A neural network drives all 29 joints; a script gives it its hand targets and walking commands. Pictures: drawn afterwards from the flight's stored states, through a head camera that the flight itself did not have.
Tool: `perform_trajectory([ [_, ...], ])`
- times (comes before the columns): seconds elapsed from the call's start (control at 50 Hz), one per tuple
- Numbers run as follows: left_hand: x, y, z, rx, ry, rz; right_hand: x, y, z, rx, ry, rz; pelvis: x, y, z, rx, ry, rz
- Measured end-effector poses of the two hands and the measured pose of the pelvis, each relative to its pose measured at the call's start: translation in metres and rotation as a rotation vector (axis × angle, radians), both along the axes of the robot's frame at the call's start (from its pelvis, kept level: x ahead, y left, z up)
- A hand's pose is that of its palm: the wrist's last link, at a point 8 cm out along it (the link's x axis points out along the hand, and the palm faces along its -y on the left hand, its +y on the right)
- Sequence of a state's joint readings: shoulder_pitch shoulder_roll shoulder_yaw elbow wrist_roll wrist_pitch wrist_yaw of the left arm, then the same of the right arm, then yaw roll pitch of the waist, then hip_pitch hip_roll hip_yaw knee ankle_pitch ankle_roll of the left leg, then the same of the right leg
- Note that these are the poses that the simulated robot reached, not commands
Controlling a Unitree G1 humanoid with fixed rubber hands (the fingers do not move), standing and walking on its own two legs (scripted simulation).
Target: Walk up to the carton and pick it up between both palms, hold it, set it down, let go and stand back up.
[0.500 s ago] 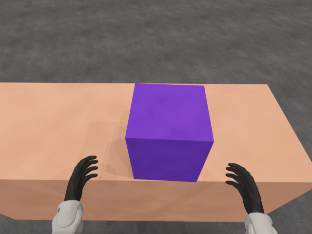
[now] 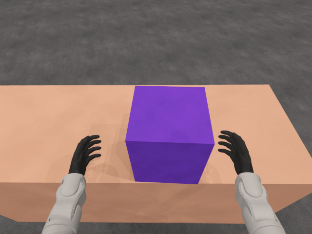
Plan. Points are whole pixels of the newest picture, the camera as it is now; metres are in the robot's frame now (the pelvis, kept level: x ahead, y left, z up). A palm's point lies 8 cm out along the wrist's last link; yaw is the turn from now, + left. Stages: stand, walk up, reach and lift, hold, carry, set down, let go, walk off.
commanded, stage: reach and lift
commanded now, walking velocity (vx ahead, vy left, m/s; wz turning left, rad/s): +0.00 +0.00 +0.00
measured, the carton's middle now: (167, 137) +0.40 +0.00 -0.03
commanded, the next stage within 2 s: none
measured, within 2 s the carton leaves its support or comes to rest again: neither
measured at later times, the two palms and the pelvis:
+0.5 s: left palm (86, 126) +0.34 +0.21 +0.09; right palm (234, 125) +0.35 -0.16 +0.09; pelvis +0.00 +0.00 +0.00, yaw +0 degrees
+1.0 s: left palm (86, 92) +0.41 +0.22 +0.15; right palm (229, 92) +0.42 -0.15 +0.14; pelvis +0.00 +0.00 +0.00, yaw +0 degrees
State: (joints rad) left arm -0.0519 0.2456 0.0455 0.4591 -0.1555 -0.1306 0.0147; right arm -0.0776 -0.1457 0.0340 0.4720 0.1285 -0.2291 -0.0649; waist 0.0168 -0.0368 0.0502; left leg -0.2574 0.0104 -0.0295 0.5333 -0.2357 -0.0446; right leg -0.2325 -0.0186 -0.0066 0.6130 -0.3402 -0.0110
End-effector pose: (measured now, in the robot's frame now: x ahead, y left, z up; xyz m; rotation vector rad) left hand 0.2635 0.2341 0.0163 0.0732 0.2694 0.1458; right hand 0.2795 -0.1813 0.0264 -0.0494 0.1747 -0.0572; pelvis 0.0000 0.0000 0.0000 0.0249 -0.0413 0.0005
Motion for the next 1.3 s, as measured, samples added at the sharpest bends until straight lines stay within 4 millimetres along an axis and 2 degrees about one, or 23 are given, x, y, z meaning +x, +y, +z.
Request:
perform_trajectory([
  [0.24,0.034,-0.010,0.029,-0.008,0.006,-0.029,0.035,0.009,0.031,0.028,-0.025,-0.012,0.000,0.000,0.000,-0.002,0.002,-0.001],
  [0.44,0.070,-0.020,0.064,-0.010,-0.007,-0.057,0.067,0.019,0.060,0.036,-0.036,-0.015,-0.001,0.000,0.001,-0.004,0.003,-0.003],
  [0.78,0.117,-0.023,0.114,-0.004,-0.032,-0.037,0.114,0.022,0.098,0.017,-0.010,-0.024,0.000,-0.002,0.002,-0.007,0.008,-0.005],
  [1.02,0.145,-0.016,0.130,-0.001,-0.026,-0.015,0.142,0.035,0.119,0.009,0.021,-0.028,0.004,0.002,0.003,-0.014,0.023,-0.007],
  [1.1,0.150,-0.013,0.133,-0.004,-0.020,-0.008,0.148,0.038,0.120,0.009,0.048,-0.032,0.006,0.004,0.004,-0.017,0.029,-0.007],
  [1.2,0.154,-0.009,0.128,-0.008,-0.021,0.000,0.150,0.039,0.115,0.005,0.071,-0.035,0.008,0.006,0.004,-0.020,0.036,-0.007],
  [1.3,0.153,-0.006,0.113,-0.015,-0.011,0.012,0.148,0.035,0.103,0.005,0.070,-0.046,0.009,0.007,0.005,-0.022,0.040,-0.007],
])
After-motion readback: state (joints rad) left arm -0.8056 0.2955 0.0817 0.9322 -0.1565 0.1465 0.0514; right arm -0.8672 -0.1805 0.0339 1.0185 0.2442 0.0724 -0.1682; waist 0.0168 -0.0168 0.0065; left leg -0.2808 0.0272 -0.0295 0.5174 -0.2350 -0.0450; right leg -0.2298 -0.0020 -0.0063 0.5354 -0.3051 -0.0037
